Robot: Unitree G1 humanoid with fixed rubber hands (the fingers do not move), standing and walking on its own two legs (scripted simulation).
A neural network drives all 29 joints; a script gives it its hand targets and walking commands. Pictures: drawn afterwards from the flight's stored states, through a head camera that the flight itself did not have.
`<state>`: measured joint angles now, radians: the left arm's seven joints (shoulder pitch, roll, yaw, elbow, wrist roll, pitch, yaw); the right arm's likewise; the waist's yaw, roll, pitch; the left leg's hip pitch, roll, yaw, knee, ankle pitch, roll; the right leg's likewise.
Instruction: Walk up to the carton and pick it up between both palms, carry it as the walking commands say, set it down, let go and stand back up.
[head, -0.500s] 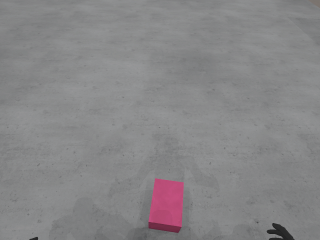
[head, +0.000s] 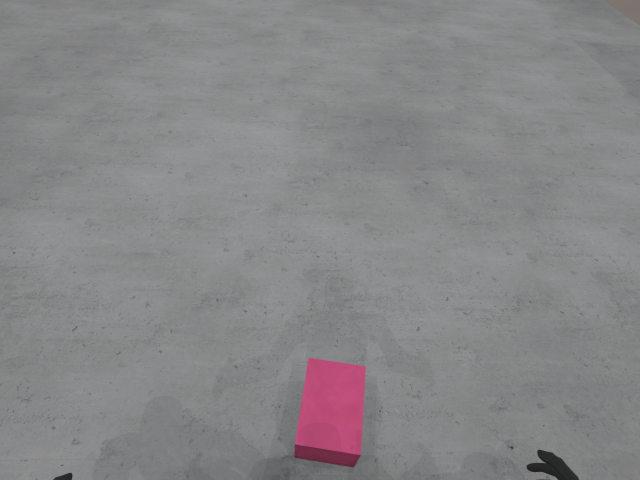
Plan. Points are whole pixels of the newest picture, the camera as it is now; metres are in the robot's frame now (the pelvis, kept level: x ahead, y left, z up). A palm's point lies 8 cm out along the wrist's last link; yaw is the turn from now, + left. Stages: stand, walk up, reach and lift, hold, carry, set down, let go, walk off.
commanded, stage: walk up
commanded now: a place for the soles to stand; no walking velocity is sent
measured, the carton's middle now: (330, 411) +0.43 -0.07 -0.70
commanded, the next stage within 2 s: reach and lift in 0.74 s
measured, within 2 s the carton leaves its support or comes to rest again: neither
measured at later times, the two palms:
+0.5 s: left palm out of the picture +0.07 +0.33 -0.10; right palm out of the picture +0.12 -0.32 -0.09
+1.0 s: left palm (96, 450) +0.19 +0.29 -0.10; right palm out of the picture +0.14 -0.31 -0.09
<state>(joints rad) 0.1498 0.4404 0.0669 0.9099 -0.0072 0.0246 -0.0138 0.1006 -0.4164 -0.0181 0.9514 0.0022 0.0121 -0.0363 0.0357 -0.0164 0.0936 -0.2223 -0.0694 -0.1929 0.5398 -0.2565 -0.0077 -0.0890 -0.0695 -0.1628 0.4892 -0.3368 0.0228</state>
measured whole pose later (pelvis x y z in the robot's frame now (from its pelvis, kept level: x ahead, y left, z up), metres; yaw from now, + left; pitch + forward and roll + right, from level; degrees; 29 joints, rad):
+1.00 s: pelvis -0.02 +0.00 -0.01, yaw -10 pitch +3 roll +0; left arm 0.01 0.31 0.29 0.58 0.08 0.23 -0.03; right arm -0.01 -0.33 -0.10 0.59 -0.12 0.24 0.06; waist 0.07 -0.03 0.18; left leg -0.38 0.02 -0.03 0.60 -0.26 -0.03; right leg -0.34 0.00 0.02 0.61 -0.31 0.00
